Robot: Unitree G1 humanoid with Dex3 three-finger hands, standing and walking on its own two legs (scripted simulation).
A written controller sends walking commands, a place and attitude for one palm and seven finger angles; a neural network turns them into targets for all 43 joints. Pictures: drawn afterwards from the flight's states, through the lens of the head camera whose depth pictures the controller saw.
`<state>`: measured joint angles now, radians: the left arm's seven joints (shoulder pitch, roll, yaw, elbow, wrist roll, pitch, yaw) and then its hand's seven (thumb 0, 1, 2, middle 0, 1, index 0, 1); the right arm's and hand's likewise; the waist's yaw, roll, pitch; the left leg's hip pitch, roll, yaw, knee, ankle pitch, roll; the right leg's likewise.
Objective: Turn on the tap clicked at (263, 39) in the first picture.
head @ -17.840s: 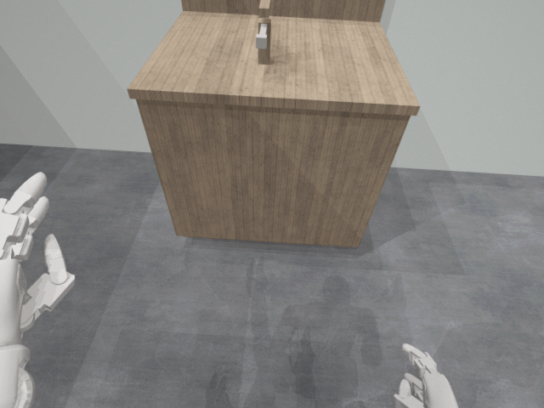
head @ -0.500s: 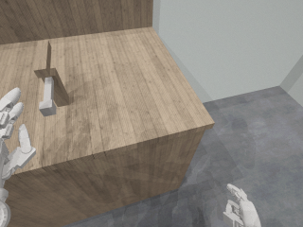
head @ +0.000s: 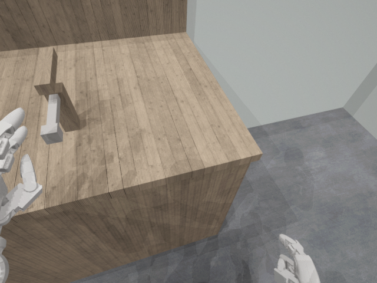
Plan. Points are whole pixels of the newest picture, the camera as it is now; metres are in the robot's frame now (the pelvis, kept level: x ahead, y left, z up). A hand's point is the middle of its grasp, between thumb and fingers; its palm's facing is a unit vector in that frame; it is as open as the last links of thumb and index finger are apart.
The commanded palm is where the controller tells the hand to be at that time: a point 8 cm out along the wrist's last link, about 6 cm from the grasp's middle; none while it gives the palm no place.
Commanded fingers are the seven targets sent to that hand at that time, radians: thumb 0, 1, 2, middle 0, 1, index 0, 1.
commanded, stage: shuffle to correct the standing spot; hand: left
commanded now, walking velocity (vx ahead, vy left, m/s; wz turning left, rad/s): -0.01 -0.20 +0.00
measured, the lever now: (52, 133) +0.34 +0.29 +0.13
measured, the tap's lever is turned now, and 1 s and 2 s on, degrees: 0 0 0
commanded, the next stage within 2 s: none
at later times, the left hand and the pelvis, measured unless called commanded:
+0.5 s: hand (28, 187) +0.21 +0.25 +0.17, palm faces +0.35 -0.84 -0.40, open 7.4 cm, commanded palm +0.15 +0.29 +0.18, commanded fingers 0.00 0.90 0.90 -0.20 -0.30 -0.20 -0.30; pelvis -0.01 +0.01 +0.00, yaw +1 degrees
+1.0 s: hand (37, 183) +0.22 +0.24 +0.17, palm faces +0.34 -0.84 -0.42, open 7.4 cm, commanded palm +0.16 +0.28 +0.18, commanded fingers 0.00 0.90 0.90 -0.20 -0.30 -0.20 -0.30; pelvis +0.00 +0.00 +0.00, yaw +1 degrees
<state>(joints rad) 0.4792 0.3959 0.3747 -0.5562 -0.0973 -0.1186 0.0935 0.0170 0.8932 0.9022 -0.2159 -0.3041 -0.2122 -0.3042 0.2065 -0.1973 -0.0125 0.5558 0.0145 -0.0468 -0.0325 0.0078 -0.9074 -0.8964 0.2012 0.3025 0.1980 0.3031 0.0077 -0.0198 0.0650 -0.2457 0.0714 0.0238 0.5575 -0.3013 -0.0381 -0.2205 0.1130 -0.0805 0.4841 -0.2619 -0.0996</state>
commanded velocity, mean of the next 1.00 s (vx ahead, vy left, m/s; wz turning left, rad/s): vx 0.00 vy -0.20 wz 0.00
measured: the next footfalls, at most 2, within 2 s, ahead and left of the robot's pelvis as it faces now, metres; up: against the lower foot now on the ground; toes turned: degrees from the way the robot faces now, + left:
none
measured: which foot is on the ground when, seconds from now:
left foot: down 0.00-1.00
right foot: down 0.00-1.00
